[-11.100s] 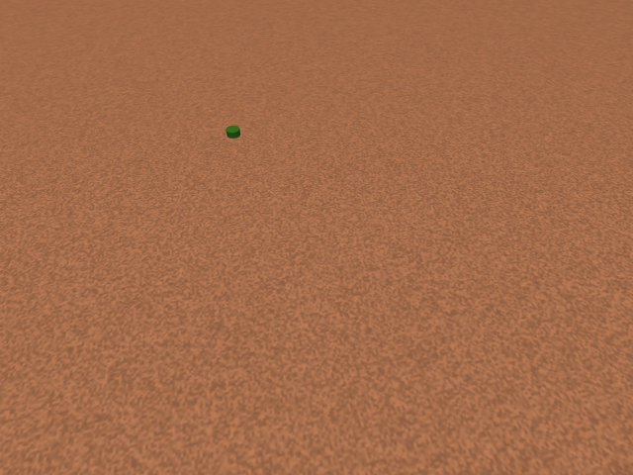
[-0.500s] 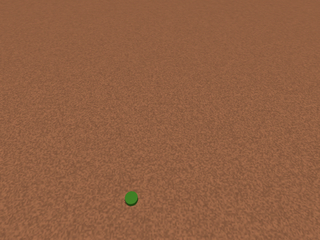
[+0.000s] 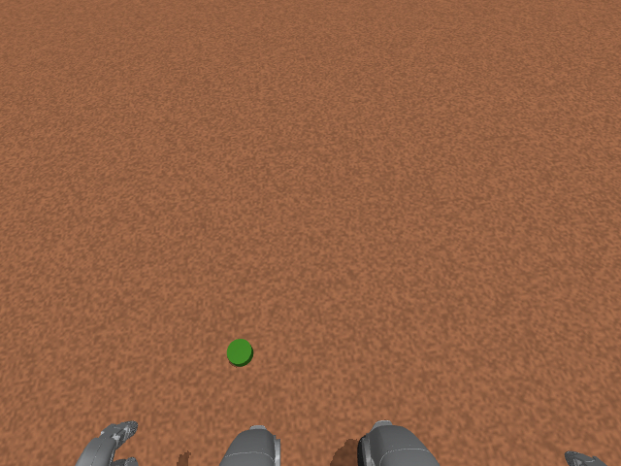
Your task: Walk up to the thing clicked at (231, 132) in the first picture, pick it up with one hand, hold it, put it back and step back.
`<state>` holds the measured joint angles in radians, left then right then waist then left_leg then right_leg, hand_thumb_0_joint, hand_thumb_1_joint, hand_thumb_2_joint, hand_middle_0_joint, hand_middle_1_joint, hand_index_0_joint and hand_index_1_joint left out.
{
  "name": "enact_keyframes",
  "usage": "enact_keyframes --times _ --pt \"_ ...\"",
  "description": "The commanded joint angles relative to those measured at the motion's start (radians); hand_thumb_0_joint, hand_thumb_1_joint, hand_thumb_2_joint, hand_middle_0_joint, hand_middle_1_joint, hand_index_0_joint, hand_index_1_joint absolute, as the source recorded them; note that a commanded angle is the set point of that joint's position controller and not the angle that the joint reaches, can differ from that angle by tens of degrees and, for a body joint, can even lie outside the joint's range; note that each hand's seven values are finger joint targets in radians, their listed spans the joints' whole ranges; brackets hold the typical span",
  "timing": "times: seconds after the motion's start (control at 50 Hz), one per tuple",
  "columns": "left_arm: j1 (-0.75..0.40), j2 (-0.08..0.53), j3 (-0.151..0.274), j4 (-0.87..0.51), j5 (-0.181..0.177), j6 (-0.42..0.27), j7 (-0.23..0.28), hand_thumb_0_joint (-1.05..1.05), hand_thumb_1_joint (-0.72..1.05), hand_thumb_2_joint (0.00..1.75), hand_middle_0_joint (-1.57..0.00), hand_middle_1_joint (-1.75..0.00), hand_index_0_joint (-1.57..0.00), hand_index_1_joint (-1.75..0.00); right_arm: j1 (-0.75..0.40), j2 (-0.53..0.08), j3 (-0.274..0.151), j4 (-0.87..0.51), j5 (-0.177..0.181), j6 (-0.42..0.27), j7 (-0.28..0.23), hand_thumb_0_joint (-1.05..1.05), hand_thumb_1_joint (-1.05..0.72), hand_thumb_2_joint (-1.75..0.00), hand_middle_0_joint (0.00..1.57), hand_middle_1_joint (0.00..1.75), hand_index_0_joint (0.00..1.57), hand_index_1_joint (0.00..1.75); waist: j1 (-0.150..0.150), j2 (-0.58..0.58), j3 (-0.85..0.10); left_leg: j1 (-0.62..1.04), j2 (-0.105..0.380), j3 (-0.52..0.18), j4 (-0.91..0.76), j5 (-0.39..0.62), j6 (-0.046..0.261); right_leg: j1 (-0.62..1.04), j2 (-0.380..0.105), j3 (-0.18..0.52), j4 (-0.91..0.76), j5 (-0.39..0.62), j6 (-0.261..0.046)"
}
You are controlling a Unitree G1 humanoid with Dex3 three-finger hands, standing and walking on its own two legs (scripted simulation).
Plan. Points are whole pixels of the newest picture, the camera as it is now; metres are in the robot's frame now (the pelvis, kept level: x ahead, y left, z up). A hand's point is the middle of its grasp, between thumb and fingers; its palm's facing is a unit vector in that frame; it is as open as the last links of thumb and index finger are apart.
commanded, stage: walk up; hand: left
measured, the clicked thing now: (240, 352) +0.43 +0.27 -0.73
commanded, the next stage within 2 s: none
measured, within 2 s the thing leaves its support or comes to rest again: neither
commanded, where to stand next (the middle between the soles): +0.08 +0.01 m, yaw +2 degrees
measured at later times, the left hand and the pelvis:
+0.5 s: hand out of the picture +0.02 +0.24 -0.14, palm faces +0.07 -0.94 -0.34, open 7.4 cm; pelvis -0.03 -0.02 +0.02, yaw +3 degrees
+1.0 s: hand out of the picture +0.08 +0.26 -0.12, palm faces +0.07 -0.93 -0.35, open 7.4 cm; pelvis +0.00 +0.00 +0.03, yaw +4 degrees
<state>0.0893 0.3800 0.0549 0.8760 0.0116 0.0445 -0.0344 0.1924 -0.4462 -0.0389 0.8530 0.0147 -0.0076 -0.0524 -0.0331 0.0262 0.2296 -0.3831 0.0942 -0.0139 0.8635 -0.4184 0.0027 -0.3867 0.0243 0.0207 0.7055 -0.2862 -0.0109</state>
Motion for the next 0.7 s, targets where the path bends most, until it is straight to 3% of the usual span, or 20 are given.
enact_keyframes --times 0.0,0.02,0.04,0.06,0.14,0.18,0.22,0.26,0.28,0.3,0.32,0.34,0.36,0.38,0.42,0.44,0.52,0.54,0.62,0.68 --pt "0.035 0.279 0.08 -0.108 0.015 -0.014 0.028 0.0 0.9 0.9 -0.2 -0.3 -0.2 -0.3 0.098 -0.173 -0.048 -0.023 0.006 -0.004 -0.034 0.0 -0.9 -0.9 0.2 0.3 0.2 0.3 0.056 -0.282 -0.324 -0.066 -0.1 -0.048 0.308 -0.247 0.021 0.204 -0.321 0.348 -0.238 0.638 -0.278" --pt "0.012 0.258 0.074 -0.114 0.012 -0.009 0.031 0.0 0.9 0.9 -0.2 -0.3 -0.2 -0.3 0.1 -0.18 -0.048 -0.013 0.014 -0.004 -0.028 0.0 -0.9 -0.9 0.2 0.3 0.2 0.3 0.048 -0.245 -0.317 -0.059 -0.113 -0.068 0.335 -0.2 0.025 0.183 -0.255 0.258 -0.206 0.616 -0.251" --pt "0.003 0.23 0.065 -0.11 0.013 -0.009 0.035 0.0 0.9 0.9 -0.2 -0.3 -0.2 -0.3 0.092 -0.174 -0.047 0.0 0.014 -0.001 -0.02 0.0 -0.9 -0.9 0.2 0.3 0.2 0.3 0.045 -0.214 -0.309 -0.081 -0.139 -0.064 0.348 -0.157 0.024 0.188 -0.22 0.217 -0.202 0.549 -0.225" --pt "0.003 0.227 0.065 -0.11 0.016 -0.014 0.04 0.0 0.9 0.9 -0.2 -0.3 -0.2 -0.3 0.097 -0.162 -0.042 0.004 0.01 0.001 -0.016 0.0 -0.9 -0.9 0.2 0.3 0.2 0.3 0.046 -0.223 -0.311 -0.089 -0.144 -0.054 0.331 -0.107 0.019 0.191 -0.208 0.218 -0.211 0.427 -0.211" --pt "0.053 0.209 0.059 -0.091 0.014 -0.041 0.047 0.0 0.9 0.9 -0.2 -0.3 -0.2 -0.3 0.061 -0.157 -0.027 0.025 -0.011 -0.01 0.009 0.0 -0.9 -0.9 0.2 0.3 0.2 0.3 0.081 -0.17 -0.315 -0.103 -0.106 -0.051 0.092 -0.075 -0.004 0.259 -0.234 0.281 -0.279 0.047 -0.223" --pt "0.073 0.231 0.063 -0.072 0.013 -0.051 0.047 0.0 0.9 0.9 -0.2 -0.3 -0.2 -0.3 0.031 -0.155 -0.026 0.031 -0.023 -0.013 0.021 0.0 -0.9 -0.9 0.2 0.3 0.2 0.3 0.092 -0.182 -0.291 -0.089 -0.086 -0.042 -0.04 -0.102 -0.006 0.271 -0.272 0.327 -0.311 -0.075 -0.226" --pt "0.051 0.257 0.063 -0.067 0.008 -0.05 0.041 0.0 0.9 0.9 -0.2 -0.3 -0.2 -0.3 0.05 -0.151 -0.028 0.05 -0.032 -0.017 0.027 0.0 -0.9 -0.9 0.2 0.3 0.2 0.3 0.067 -0.193 -0.254 0.042 -0.086 -0.024 -0.195 -0.1 0.009 0.154 -0.296 0.332 -0.301 -0.063 -0.212" --pt "0.013 0.247 0.05 -0.058 -0.003 -0.049 0.037 0.0 0.9 0.9 -0.2 -0.3 -0.2 -0.3 0.082 -0.126 -0.032 0.081 -0.044 -0.023 0.034 0.0 -0.9 -0.9 0.2 0.3 0.2 0.3 0.02 -0.149 -0.231 0.222 -0.096 -0.012 -0.404 0.09 0.038 0.015 -0.272 0.263 -0.25 -0.025 -0.143" --pt "0.014 0.219 0.037 -0.05 -0.008 -0.052 0.037 0.0 0.9 0.9 -0.2 -0.3 -0.2 -0.3 0.073 -0.134 -0.037 0.084 -0.048 -0.026 0.035 0.0 -0.9 -0.9 0.2 0.3 0.2 0.3 0.02 -0.081 -0.228 0.27 -0.065 -0.075 -0.44 0.138 0.056 -0.032 -0.238 0.223 -0.236 -0.035 -0.09" --pt "0.008 0.189 0.026 -0.051 -0.013 -0.057 0.035 0.0 0.9 0.9 -0.2 -0.3 -0.2 -0.3 0.038 -0.175 -0.047 0.071 -0.059 -0.024 0.038 0.0 -0.9 -0.9 0.2 0.3 0.2 0.3 0.031 0.024 -0.216 0.26 0.039 -0.251 -0.491 0.074 0.095 -0.103 -0.172 0.167 -0.194 -0.077 -0.039" --pt "-0.014 0.186 0.029 -0.03 -0.021 -0.061 0.037 0.0 0.9 0.9 -0.2 -0.3 -0.2 -0.3 -0.056 -0.216 -0.045 0.049 -0.048 -0.022 0.047 0.0 -0.9 -0.9 0.2 0.3 0.2 0.3 0.047 0.123 -0.176 0.064 0.128 -0.367 -0.591 -0.178 0.157 -0.014 -0.07 0.054 -0.143 -0.173 -0.006" --pt "-0.016 0.22 0.042 -0.002 -0.009 -0.063 0.038 0.0 0.9 0.9 -0.2 -0.3 -0.2 -0.3 -0.117 -0.212 -0.043 0.039 -0.044 -0.018 0.055 0.0 -0.9 -0.9 0.2 0.3 0.2 0.3 0.057 0.112 -0.131 -0.113 0.158 -0.349 -0.61 -0.283 0.18 0.153 -0.048 0.018 -0.045 -0.178 -0.012" --pt "0.021 0.207 0.039 0.019 -0.005 -0.068 0.032 0.0 0.9 0.9 -0.2 -0.3 -0.2 -0.3 -0.151 -0.175 -0.03 0.034 -0.046 -0.016 0.057 0.0 -0.9 -0.9 0.2 0.3 0.2 0.3 0.087 0.078 -0.122 -0.149 0.119 -0.271 -0.583 -0.269 0.157 0.223 -0.053 0.026 -0.066 -0.136 -0.016" --pt "0.044 0.191 0.035 0.034 -0.005 -0.075 0.028 0.0 0.9 0.9 -0.2 -0.3 -0.2 -0.3 -0.139 -0.148 -0.02 0.044 -0.045 -0.015 0.059 0.0 -0.9 -0.9 0.2 0.3 0.2 0.3 0.096 0.079 -0.118 -0.104 0.06 -0.195 -0.563 -0.22 0.118 0.205 -0.063 0.046 -0.147 -0.111 -0.021" --pt "0.019 0.198 0.03 0.046 -0.002 -0.085 0.028 0.0 0.9 0.9 -0.2 -0.3 -0.2 -0.3 -0.092 -0.126 -0.015 0.062 -0.04 -0.014 0.061 0.0 -0.9 -0.9 0.2 0.3 0.2 0.3 0.068 0.045 -0.138 -0.035 -0.009 -0.142 -0.502 -0.098 0.063 0.187 -0.102 0.115 -0.275 -0.069 -0.038" --pt "0.002 0.202 0.028 0.056 -0.002 -0.087 0.03 0.0 0.9 0.9 -0.2 -0.3 -0.2 -0.3 -0.079 -0.127 -0.016 0.076 -0.034 -0.012 0.064 0.0 -0.9 -0.9 0.2 0.3 0.2 0.3 0.054 0.042 -0.163 -0.004 -0.018 -0.139 -0.491 -0.089 0.054 0.185 -0.117 0.136 -0.317 -0.114 -0.042" --pt "-0.002 0.223 0.016 0.091 0.01 -0.094 0.033 0.0 0.9 0.9 -0.2 -0.3 -0.2 -0.3 -0.057 -0.136 -0.024 0.102 -0.03 0.005 0.069 0.0 -0.9 -0.9 0.2 0.3 0.2 0.3 0.027 0.005 -0.187 0.125 -0.036 -0.123 -0.459 -0.098 0.056 0.068 -0.166 0.213 -0.45 -0.315 -0.041" --pt "-0.005 0.226 0.015 0.098 0.01 -0.095 0.033 0.0 0.9 0.9 -0.2 -0.3 -0.2 -0.3 -0.043 -0.132 -0.023 0.109 -0.03 0.004 0.068 0.0 -0.9 -0.9 0.2 0.3 0.2 0.3 0.024 -0.016 -0.19 0.156 -0.035 -0.12 -0.461 -0.072 0.053 0.052 -0.174 0.215 -0.459 -0.308 -0.039" --pt "-0.012 0.201 0.006 0.128 0.002 -0.107 0.036 0.0 0.9 0.9 -0.2 -0.3 -0.2 -0.3 -0.052 -0.122 -0.017 0.138 -0.023 -0.007 0.066 0.0 -0.9 -0.9 0.2 0.3 0.2 0.3 0.03 -0.061 -0.229 0.177 -0.015 -0.126 -0.487 0.101 0.053 0.145 -0.164 0.167 -0.438 -0.095 -0.027" --pt "-0.009 0.203 0.003 0.142 0.001 -0.108 0.037 0.0 0.9 0.9 -0.2 -0.3 -0.2 -0.3 -0.058 -0.132 -0.015 0.151 -0.023 -0.007 0.066 0.0 -0.9 -0.9 0.2 0.3 0.2 0.3 0.033 -0.065 -0.233 0.179 -0.013 -0.134 -0.514 0.066 0.053 0.148 -0.167 0.16 -0.459 -0.127 -0.02"
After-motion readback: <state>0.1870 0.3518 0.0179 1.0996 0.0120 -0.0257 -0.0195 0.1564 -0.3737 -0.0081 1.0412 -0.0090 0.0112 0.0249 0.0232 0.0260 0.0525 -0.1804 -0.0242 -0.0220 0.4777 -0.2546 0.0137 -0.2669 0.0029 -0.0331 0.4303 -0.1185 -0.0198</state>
